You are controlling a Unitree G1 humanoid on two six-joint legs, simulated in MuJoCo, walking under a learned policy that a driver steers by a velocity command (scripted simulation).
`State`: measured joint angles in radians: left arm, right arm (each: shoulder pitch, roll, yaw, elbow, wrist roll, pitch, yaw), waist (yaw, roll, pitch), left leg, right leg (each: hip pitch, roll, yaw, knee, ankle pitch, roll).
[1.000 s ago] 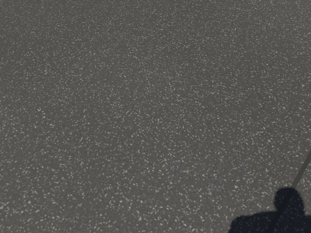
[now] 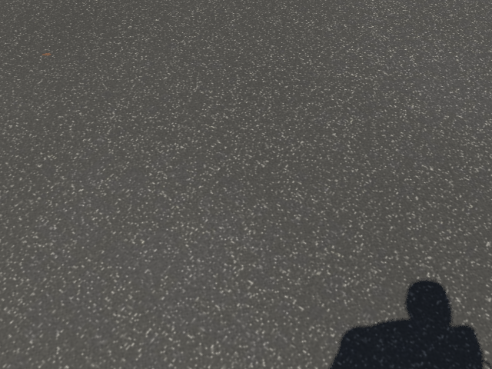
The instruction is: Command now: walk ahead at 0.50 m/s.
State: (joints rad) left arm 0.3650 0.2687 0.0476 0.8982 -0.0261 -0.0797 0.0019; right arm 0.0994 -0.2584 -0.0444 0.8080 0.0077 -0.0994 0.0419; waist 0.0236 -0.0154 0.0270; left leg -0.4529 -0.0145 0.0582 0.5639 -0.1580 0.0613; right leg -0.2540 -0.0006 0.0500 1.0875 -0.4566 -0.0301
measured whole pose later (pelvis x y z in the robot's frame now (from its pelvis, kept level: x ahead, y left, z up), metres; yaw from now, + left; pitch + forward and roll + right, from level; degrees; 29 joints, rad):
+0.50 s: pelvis +0.27 -0.04 +0.00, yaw +7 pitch +3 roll +0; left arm 0.03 0.24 0.05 0.75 0.00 -0.12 -0.02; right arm 0.40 -0.28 -0.06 0.93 0.02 -0.05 -0.01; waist -0.07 0.01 0.02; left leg -0.17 -0.01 -0.08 0.80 -0.51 0.03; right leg -0.47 -0.01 -0.02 0.54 -0.13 -0.02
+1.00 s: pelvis +0.50 +0.05 -0.01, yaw +24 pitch +2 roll -2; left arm 0.30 0.29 0.09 0.92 -0.01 -0.05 0.01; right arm 0.07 -0.27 -0.08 0.69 0.03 -0.02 0.05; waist 0.04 0.01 0.05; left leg -0.51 0.01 0.06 0.64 -0.16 0.11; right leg 0.01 -0.12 -0.27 0.61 -0.47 0.06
